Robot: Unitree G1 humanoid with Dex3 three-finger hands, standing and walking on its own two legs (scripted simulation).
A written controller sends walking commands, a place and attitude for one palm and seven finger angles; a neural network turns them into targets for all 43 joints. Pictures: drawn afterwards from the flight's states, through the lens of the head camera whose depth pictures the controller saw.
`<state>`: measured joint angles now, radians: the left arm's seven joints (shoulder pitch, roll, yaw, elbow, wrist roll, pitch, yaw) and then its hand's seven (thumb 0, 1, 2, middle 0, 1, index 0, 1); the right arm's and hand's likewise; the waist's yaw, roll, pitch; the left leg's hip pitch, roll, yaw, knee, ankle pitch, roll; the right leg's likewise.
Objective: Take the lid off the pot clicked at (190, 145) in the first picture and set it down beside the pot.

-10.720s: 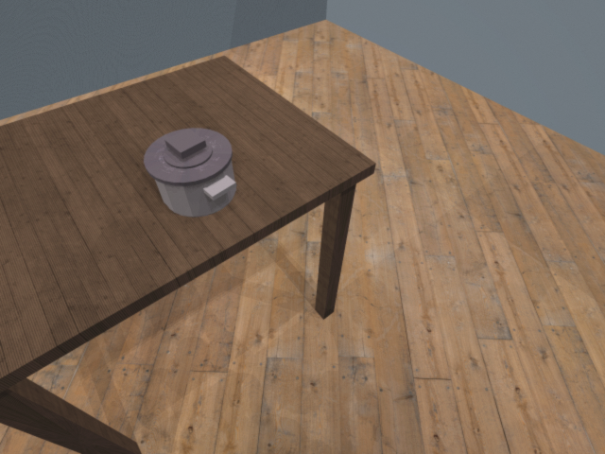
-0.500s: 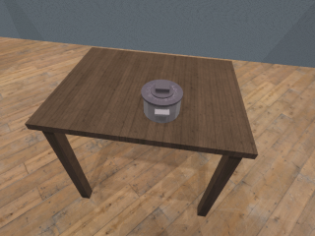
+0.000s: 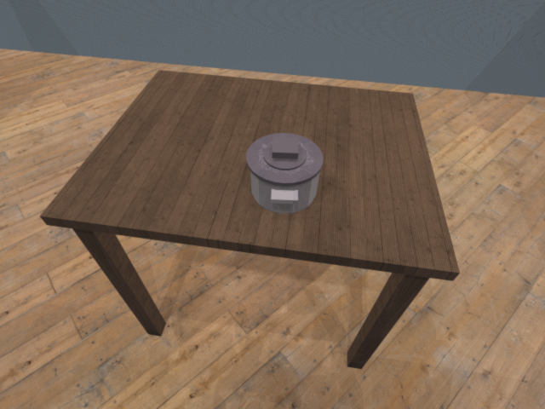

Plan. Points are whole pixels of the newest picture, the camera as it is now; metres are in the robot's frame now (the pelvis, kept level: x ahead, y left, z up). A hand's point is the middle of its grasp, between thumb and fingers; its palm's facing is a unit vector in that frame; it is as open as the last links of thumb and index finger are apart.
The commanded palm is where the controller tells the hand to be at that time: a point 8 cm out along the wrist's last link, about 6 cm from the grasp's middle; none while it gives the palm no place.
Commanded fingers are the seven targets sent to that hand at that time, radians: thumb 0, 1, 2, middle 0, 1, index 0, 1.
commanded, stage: look again from close up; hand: left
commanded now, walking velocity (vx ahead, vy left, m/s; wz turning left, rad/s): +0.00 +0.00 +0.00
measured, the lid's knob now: (285, 147) +0.58 +0.02 +0.06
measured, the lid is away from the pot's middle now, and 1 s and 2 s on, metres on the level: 0.00 0.00 0.00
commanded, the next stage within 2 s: shuffle to correct the standing spot in 0.12 s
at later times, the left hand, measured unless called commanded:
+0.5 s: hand out of the picture +0.00 +0.17 -0.18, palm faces +0.00 -0.98 -0.19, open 7.4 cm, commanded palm none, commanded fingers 0.00 0.90 0.90 -0.20 -0.30 -0.20 -0.30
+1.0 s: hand out of the picture +0.10 +0.13 -0.21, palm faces +0.01 -0.99 -0.12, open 7.4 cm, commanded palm none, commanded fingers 0.00 0.90 0.90 -0.20 -0.30 -0.20 -0.30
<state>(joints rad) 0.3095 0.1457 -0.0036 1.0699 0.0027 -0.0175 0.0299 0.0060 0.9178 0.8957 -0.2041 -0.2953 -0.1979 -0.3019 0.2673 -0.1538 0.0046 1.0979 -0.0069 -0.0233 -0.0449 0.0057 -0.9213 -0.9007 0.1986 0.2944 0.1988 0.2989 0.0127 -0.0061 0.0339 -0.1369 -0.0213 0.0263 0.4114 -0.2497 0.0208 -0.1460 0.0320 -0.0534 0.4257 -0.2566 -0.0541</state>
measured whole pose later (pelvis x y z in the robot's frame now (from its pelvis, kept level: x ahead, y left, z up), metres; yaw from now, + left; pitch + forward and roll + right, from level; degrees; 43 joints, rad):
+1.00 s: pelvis +0.13 -0.02 -0.02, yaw -5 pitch -3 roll +1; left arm 0.38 0.15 0.02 1.07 -0.01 -0.01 0.04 0.01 0.91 0.90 -0.21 -0.30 -0.20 -0.30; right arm 0.13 -0.09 -0.01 0.97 0.00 -0.04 -0.03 0.00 -0.91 -0.90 0.20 0.29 0.20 0.30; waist 0.02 -0.09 0.10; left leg -0.33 -0.01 0.11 0.62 -0.22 0.07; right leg -0.16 0.08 0.02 0.92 -0.54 -0.04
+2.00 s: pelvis +0.07 -0.08 -0.01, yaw -2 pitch -2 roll -1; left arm 0.37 0.17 0.00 1.02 0.02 0.01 0.03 0.01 0.91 0.90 -0.20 -0.30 -0.20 -0.30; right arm 0.35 -0.12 -0.02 1.01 -0.02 0.01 -0.01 0.00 -0.91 -0.90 0.20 0.29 0.20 0.30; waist 0.00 -0.01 0.01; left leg -0.36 0.02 0.03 0.56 -0.21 0.02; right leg -0.28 0.01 -0.01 0.56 -0.26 -0.01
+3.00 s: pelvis +0.13 -0.05 +0.00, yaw -3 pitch -1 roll -1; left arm 0.32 0.14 -0.01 1.10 0.01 -0.02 0.04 0.00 0.91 0.90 -0.20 -0.30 -0.20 -0.30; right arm 0.30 -0.12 -0.01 1.11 0.00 -0.03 -0.03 0.01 -0.93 -0.90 0.20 0.29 0.20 0.30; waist 0.00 -0.04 0.05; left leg -0.24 -0.01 0.05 0.47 -0.21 0.04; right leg -0.14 -0.03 0.01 0.43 -0.28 0.03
